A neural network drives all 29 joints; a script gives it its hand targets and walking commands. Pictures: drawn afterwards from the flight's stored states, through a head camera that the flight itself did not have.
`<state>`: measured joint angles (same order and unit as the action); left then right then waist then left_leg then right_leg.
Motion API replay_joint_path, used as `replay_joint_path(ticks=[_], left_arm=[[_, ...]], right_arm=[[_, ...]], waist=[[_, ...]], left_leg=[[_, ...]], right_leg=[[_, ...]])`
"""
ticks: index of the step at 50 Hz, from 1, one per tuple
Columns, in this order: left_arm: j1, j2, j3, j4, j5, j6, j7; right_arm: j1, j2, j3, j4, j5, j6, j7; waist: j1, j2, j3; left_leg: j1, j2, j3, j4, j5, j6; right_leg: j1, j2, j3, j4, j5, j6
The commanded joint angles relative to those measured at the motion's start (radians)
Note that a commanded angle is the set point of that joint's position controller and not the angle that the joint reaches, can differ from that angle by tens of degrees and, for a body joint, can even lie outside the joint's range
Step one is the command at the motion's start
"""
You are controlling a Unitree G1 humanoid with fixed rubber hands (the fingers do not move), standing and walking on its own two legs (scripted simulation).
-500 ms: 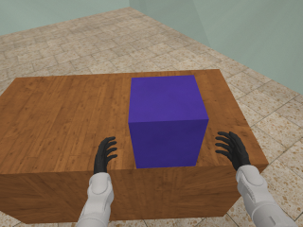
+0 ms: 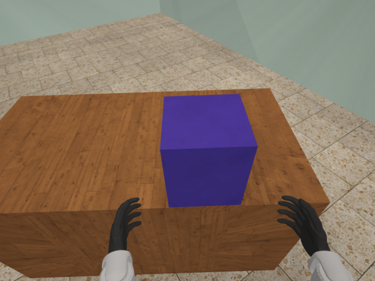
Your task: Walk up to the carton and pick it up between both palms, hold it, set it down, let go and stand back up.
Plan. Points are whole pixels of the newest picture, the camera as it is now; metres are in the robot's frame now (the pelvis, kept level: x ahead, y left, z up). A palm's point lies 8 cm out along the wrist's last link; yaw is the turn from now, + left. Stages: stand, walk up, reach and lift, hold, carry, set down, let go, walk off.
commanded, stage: set down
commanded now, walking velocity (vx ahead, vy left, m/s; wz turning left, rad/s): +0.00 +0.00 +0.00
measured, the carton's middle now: (203, 152) +0.46 +0.01 +0.00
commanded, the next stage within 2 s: none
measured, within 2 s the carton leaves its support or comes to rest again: neither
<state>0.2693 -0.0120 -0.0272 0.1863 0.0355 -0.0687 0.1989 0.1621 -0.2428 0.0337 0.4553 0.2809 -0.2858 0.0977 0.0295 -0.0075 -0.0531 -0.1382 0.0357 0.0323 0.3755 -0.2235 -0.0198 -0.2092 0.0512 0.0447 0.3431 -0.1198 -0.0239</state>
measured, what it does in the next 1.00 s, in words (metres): stands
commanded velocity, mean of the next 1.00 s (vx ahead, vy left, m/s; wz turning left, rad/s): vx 0.00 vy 0.00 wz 0.00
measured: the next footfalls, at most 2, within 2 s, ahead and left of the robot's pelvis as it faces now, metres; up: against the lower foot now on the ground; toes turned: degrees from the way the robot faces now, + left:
none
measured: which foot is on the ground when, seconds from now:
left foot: down 0.00-1.00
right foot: down 0.00-1.00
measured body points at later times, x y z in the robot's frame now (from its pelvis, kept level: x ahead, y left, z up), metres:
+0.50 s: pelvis +0.03 +0.01 +0.00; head +0.02 +0.02 +0.45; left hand +0.21 +0.20 -0.02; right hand +0.23 -0.22 -0.02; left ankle -0.01 +0.13 -0.75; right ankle +0.04 -0.10 -0.75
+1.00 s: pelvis +0.01 +0.00 +0.00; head +0.01 +0.01 +0.45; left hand +0.20 +0.21 -0.04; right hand +0.20 -0.22 -0.04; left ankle -0.01 +0.13 -0.75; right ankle +0.04 -0.10 -0.75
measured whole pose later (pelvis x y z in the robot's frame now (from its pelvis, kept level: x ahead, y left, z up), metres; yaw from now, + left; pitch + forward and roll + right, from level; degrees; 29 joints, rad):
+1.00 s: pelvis +0.01 +0.00 +0.00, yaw +0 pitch -2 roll +0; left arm 0.26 0.13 -0.03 0.29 0.03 0.02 0.11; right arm 0.28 -0.24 0.01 0.43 0.13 -0.20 0.09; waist 0.03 -0.01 0.02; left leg -0.09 0.04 0.03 0.37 -0.24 -0.02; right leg -0.16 0.05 0.04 0.34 -0.14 -0.02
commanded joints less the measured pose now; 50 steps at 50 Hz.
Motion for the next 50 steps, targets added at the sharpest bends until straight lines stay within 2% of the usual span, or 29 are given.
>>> replay_joint_path(ticks=[1,10,20,25,31,37,42,46,50], left_arm=[[-0.116,0.055,-0.07,-0.17,-0.071,0.015,0.012],[-0.074,0.069,-0.077,-0.16,-0.07,0.035,-0.016],[0.073,0.095,-0.019,-0.125,-0.021,-0.004,-0.06],[0.11,0.097,-0.008,-0.1,-0.004,-0.027,-0.073],[0.098,0.117,0.006,-0.051,-0.004,-0.02,-0.086],[0.033,0.153,0.019,0.004,-0.019,0.016,-0.095],[-0.065,0.188,0.013,0.006,-0.052,0.042,-0.091],[-0.101,0.2,0.01,0.046,-0.069,0.07,-0.096],[-0.085,0.199,0.017,0.086,-0.065,0.103,-0.11]], right_arm=[[-0.037,-0.152,-0.099,-0.223,-0.064,0.033,0.016],[0.026,-0.147,-0.122,-0.225,-0.088,0.071,0.018],[0.127,-0.143,-0.074,-0.184,-0.078,-0.003,-0.004],[0.157,-0.14,-0.054,-0.115,-0.079,-0.036,-0.007],[0.156,-0.119,-0.051,-0.042,-0.103,-0.021,-0.008],[0.112,-0.083,-0.06,-0.034,-0.147,0.022,-0.014],[0.046,-0.052,-0.079,-0.064,-0.182,0.055,-0.021],[0.026,-0.042,-0.089,-0.07,-0.204,0.079,-0.025],[0.04,-0.046,-0.09,-0.061,-0.21,0.093,-0.029]], waist=[[-0.007,-0.092,0.051],[-0.014,-0.076,0.02],[0.001,-0.069,-0.042],[-0.005,-0.048,-0.016],[-0.015,-0.027,0.047],[-0.008,-0.034,0.086],[0.004,-0.038,0.094],[0.005,-0.039,0.101],[0.008,-0.035,0.099]], left_leg=[[-0.025,-0.027,0.028,-0.16,-0.114,0.014],[0.013,-0.033,0.035,-0.142,-0.016,-0.003],[0.075,-0.06,0.03,-0.083,0.299,-0.029],[0.095,-0.063,0.019,-0.073,0.372,-0.041],[0.091,-0.056,0.016,-0.084,0.298,-0.038],[0.043,-0.049,0.025,-0.107,0.11,-0.014],[-0.025,-0.04,0.031,-0.128,-0.035,0.004],[-0.049,-0.038,0.035,-0.139,-0.086,0.012],[-0.034,-0.04,0.037,-0.139,-0.053,0.011]], right_leg=[[0.135,-0.012,-0.016,-0.066,-0.19,-0.025],[0.141,-0.022,-0.011,-0.072,-0.12,-0.027],[0.243,-0.005,-0.017,-0.05,0.213,-0.024],[0.246,0.001,-0.02,-0.053,0.276,-0.028],[0.191,-0.005,-0.02,-0.079,0.156,-0.031],[0.143,-0.028,-0.012,-0.101,-0.023,-0.027],[0.124,-0.045,-0.01,-0.099,-0.163,-0.019],[0.12,-0.054,-0.008,-0.099,-0.211,-0.013],[0.13,-0.055,-0.012,-0.102,-0.184,-0.01]])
